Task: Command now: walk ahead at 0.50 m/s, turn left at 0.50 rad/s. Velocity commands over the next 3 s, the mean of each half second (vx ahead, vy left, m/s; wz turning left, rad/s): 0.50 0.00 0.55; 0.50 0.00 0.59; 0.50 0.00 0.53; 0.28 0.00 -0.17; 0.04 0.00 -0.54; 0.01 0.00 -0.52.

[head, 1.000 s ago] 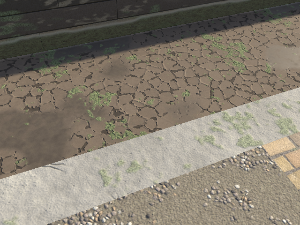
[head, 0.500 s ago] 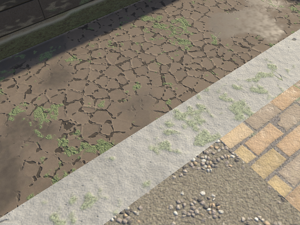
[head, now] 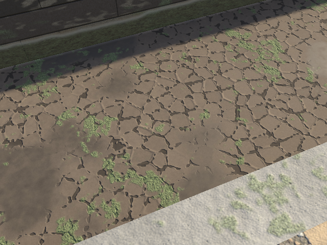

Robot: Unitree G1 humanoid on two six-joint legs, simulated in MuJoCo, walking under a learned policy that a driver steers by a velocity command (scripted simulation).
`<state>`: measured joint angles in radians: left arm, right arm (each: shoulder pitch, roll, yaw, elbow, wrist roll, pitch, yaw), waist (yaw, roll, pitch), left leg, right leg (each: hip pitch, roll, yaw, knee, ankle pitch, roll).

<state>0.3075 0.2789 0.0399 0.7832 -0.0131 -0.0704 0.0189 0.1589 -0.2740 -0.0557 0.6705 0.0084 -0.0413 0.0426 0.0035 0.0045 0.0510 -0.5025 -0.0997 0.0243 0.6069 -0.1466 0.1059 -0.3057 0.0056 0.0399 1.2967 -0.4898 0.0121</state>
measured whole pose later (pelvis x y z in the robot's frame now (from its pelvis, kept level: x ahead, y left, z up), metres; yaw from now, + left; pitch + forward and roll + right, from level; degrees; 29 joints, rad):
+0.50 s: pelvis +0.22 -0.04 +0.00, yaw +17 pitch +0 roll +0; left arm 0.26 0.25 0.02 0.68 0.02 -0.02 0.03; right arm 0.29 -0.30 -0.07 0.63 -0.01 0.03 -0.02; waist 0.01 0.03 -0.01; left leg -0.46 -0.14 -0.13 1.21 -0.48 0.05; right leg -0.41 0.01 -0.02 0.67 -0.26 -0.03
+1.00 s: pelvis +0.27 +0.02 +0.00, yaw +35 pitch +1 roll -2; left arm 0.11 0.26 0.03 0.62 0.04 0.08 0.05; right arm 0.19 -0.21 0.00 0.61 0.00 0.05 -0.01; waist 0.00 -0.03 0.03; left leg -0.43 -0.10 -0.06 0.70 -0.28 0.09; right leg -0.59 0.02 0.02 1.16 -0.41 0.11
